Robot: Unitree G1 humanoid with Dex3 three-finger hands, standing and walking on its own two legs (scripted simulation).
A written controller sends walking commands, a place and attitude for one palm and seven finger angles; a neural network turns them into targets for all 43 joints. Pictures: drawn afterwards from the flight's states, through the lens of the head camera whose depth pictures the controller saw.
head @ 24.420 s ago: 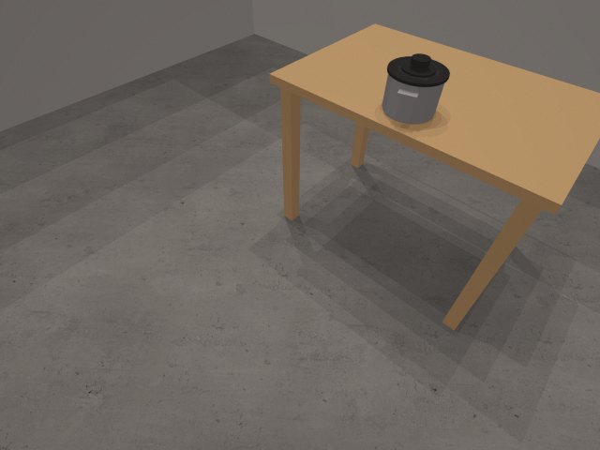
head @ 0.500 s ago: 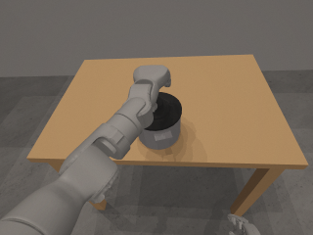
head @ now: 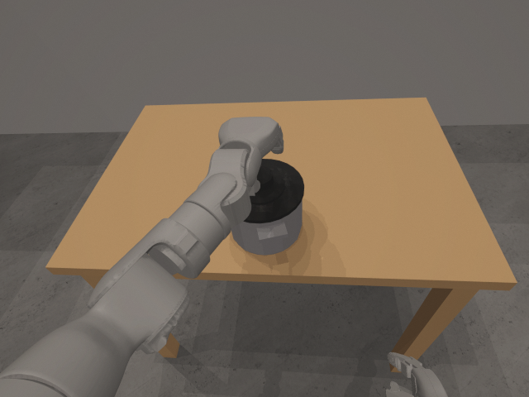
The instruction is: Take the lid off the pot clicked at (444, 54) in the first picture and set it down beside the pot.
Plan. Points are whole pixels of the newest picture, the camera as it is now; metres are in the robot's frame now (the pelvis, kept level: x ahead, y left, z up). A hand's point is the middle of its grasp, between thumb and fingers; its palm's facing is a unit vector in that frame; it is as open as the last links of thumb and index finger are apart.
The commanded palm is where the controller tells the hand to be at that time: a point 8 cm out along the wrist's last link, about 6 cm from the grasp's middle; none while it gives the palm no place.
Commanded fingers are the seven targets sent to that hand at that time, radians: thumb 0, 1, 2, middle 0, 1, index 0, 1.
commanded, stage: lower the open fingers around the knob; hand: left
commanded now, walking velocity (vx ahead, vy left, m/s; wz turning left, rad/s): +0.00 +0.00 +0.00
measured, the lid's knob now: (259, 178) +0.48 +0.02 +0.06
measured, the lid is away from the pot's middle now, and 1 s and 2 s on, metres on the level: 0.00 0.00 0.00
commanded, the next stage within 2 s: close the fingers and squeeze the knob in 1.06 s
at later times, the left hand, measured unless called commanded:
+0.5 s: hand (252, 180) +0.44 +0.03 +0.10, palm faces -0.28 -0.02 -0.96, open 10.0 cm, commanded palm +0.42 +0.03 +0.16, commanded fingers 0.00 -0.30 1.44 -0.84 -0.08 -0.84 -0.08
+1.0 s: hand (254, 185) +0.44 +0.03 +0.08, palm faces -0.28 -0.03 -0.96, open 10.1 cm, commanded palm +0.43 +0.03 +0.14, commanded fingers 0.00 -0.30 1.44 -0.84 -0.08 -0.84 -0.08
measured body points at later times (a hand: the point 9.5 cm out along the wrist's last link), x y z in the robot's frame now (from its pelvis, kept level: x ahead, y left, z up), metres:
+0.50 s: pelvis +0.00 -0.01 +0.00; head +0.02 -0.04 +0.45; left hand +0.45 +0.03 +0.16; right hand +0.13 -0.25 -0.13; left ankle +0.02 +0.08 -0.74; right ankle -0.03 -0.08 -0.74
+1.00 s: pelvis +0.01 +0.00 +0.00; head +0.03 -0.03 +0.45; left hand +0.45 +0.03 +0.14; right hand +0.12 -0.24 -0.14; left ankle +0.02 +0.08 -0.74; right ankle -0.03 -0.08 -0.74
